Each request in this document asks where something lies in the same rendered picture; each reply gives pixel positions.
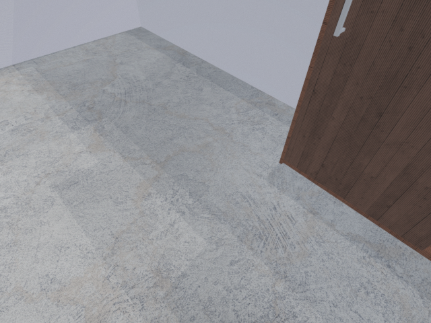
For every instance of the handle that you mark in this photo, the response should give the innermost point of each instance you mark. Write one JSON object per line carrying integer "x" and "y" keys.
{"x": 339, "y": 28}

